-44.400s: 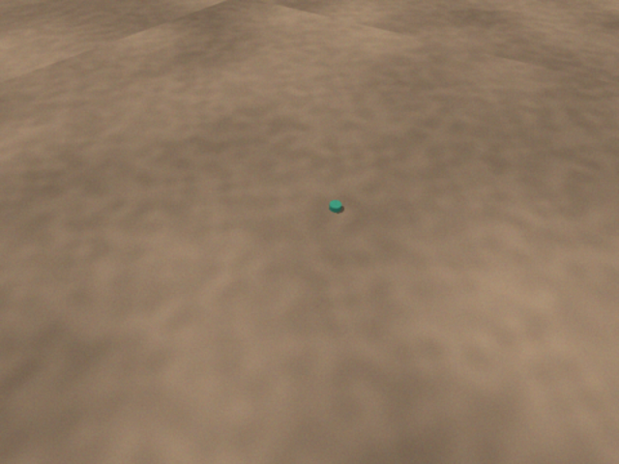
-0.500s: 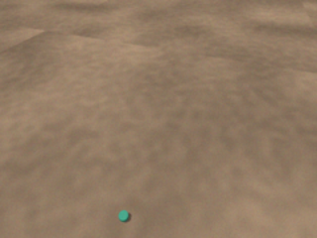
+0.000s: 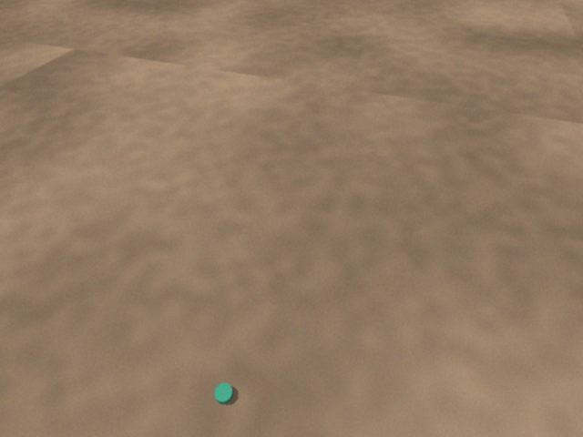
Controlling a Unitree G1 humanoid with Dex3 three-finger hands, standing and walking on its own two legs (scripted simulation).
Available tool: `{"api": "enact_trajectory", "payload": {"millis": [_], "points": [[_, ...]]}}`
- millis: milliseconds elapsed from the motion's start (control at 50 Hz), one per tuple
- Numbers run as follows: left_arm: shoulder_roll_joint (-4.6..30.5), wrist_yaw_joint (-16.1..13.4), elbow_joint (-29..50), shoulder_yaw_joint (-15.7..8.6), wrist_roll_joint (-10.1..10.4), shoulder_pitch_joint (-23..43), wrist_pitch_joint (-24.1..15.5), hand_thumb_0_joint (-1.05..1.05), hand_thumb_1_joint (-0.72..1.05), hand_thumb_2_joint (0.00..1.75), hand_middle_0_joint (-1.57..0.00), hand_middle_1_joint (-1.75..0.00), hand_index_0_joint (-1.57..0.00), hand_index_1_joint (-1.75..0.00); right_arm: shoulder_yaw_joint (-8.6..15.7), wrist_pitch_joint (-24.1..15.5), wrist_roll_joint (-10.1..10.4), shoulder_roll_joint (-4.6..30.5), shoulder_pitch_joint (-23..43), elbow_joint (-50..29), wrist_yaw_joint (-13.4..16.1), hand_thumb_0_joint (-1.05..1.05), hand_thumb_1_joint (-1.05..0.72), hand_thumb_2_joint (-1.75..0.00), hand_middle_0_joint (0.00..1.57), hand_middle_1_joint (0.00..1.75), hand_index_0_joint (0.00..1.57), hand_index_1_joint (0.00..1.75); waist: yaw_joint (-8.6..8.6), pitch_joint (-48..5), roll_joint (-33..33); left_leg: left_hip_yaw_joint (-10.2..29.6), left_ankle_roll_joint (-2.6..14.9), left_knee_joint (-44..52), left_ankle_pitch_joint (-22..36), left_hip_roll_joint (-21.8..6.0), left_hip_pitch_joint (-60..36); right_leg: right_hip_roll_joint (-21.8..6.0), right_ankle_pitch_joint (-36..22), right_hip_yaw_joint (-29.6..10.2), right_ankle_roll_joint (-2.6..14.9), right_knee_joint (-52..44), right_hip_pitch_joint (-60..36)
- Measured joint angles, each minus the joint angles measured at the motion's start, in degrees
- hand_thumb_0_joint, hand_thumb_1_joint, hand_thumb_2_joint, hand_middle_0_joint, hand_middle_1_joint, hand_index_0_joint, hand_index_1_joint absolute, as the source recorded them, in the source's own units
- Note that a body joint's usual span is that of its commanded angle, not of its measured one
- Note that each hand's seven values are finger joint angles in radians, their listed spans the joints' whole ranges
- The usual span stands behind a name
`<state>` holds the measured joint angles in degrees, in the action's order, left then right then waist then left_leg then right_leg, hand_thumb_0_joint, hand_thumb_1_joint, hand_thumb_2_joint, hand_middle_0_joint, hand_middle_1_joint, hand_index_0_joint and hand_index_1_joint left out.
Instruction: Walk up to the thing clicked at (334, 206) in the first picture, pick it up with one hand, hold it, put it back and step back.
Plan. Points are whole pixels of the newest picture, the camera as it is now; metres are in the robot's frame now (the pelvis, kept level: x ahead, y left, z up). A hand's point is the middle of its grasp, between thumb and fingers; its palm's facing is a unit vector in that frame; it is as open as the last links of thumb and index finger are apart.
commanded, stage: stand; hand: left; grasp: from above
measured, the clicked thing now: (224, 393) +0.44 +0.26 -0.77
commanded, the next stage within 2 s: step back in 1.00 s
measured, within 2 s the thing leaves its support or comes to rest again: neither
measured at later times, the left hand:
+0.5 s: hand out of the picture +0.09 +0.24 -0.15, palm faces +0.01 -0.94 -0.34, open 7.4 cm
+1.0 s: hand out of the picture +0.08 +0.24 -0.16, palm faces -0.02 -0.94 -0.34, open 7.4 cm
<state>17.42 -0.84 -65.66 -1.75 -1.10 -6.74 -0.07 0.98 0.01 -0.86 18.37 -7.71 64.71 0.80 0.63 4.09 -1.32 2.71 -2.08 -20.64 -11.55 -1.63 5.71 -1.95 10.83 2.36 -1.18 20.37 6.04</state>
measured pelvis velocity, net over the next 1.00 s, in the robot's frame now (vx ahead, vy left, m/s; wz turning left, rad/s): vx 0.01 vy -0.01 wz -0.01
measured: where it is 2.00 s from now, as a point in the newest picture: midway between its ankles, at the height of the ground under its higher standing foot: outside the picture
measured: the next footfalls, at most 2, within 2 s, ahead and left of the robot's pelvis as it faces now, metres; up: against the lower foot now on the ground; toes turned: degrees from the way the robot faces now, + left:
right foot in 1.68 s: -0.08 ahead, -0.08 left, +0.00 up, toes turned -2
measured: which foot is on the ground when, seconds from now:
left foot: down 0.00-1.00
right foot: down 0.00-1.00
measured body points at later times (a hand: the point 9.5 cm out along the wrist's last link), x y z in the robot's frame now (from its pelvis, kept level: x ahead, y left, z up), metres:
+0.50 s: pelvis +0.01 +0.00 +0.00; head +0.01 -0.01 +0.45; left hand +0.09 +0.29 -0.13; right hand +0.08 -0.30 -0.14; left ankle +0.00 +0.14 -0.75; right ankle +0.01 -0.13 -0.75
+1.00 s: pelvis +0.01 -0.01 +0.00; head +0.02 -0.01 +0.45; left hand +0.08 +0.29 -0.13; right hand +0.07 -0.30 -0.14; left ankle +0.00 +0.14 -0.75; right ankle +0.01 -0.13 -0.75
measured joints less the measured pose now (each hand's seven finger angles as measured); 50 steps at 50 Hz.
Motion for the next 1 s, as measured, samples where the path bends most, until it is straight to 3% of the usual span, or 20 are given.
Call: {"api": "enact_trajectory", "payload": {"millis": [1000], "points": [[1.4, 0.7, 0.6, 0.7, 0.3, 0.2, -0.3, 0.01, 0.9, 0.9, -0.2, -0.3, -0.2, -0.3, -0.1, -0.1, 0.2, 1.0, 0.5, 0.6, -0.7, 0.01, -0.91, -0.9, 0.21, 0.3, 0.2, 0.3, -0.26, -0.3, 0.5, -0.7, -0.62, 1.9, 0.3, -0.7, -0.3, 0.7, 0.1, -0.6, 0.62, -0.5, 0.6]]}}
